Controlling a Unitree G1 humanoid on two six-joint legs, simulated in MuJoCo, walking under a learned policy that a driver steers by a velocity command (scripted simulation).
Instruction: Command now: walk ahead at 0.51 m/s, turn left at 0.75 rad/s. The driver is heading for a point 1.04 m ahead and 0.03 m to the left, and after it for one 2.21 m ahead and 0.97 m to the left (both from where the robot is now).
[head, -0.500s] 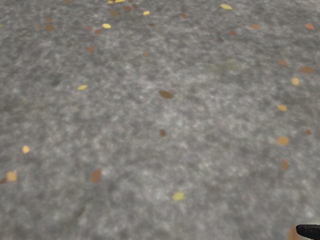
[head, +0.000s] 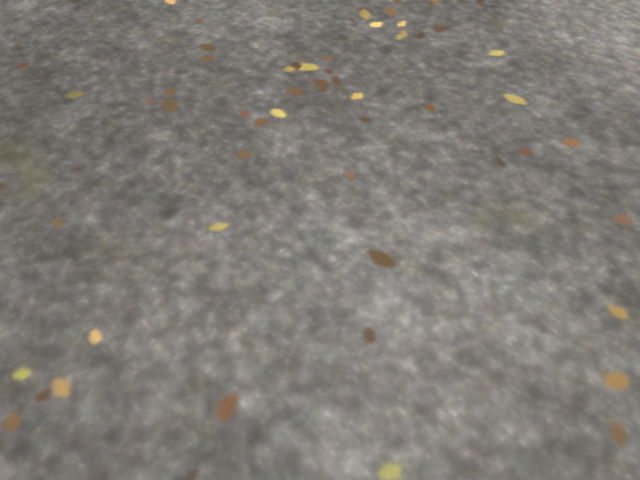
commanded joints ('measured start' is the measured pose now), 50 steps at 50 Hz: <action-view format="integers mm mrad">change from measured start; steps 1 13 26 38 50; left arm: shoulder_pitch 263 280 374 201 123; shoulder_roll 123 85 177 44 253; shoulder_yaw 45 4 0 13 83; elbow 24 96 177 42 -114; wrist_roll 3 56 -15 15 7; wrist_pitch -22 -74 -69 89 16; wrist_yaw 13 19 14 9 -14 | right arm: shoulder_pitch -132 -240 130 -313 -300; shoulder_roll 28 -32 -187 -88 -96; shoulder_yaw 11 21 -13 -7 -16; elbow -138 -175 -138 -32 -49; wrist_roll -11 4 -111 -36 -34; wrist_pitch -25 -65 -92 -118 -55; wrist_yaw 7 70 47 21 23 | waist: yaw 121 104 -158 87 24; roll -132 -75 118 84 -36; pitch -103 183 -589 -16 -113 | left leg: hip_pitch -491 -653 814 130 -356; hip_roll -17 156 527 357 62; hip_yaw -19 118 -286 432 77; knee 341 666 12 -268 770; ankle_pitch -319 246 954 514 -283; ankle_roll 21 -15 303 188 -10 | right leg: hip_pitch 530 216 -287 -200 185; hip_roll -354 -290 -72 -198 -329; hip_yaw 332 -71 161 -60 551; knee -184 -382 934 369 -219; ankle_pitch -87 153 -218 347 212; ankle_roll -62 -94 57 38 -298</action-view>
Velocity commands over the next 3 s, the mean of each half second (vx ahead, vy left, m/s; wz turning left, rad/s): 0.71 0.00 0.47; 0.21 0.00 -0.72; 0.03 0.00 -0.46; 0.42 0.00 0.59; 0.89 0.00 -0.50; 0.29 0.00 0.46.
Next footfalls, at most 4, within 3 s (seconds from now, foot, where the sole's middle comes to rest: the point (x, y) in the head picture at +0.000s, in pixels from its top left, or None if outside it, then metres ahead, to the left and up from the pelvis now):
0.48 left None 0.37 0.28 -0.77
0.90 right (307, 455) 0.54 0.05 -0.77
1.38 left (208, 420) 0.61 0.26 -0.77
2.12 left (172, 311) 0.89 0.38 -0.77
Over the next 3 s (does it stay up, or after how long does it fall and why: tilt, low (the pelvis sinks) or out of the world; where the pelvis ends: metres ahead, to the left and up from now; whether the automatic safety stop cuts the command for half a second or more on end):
stays up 1.20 0.16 0.00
